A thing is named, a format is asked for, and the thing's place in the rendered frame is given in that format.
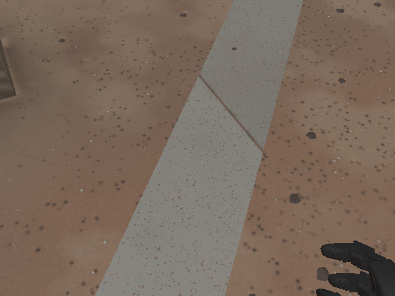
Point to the robot right hand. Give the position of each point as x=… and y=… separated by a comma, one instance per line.
x=379, y=282

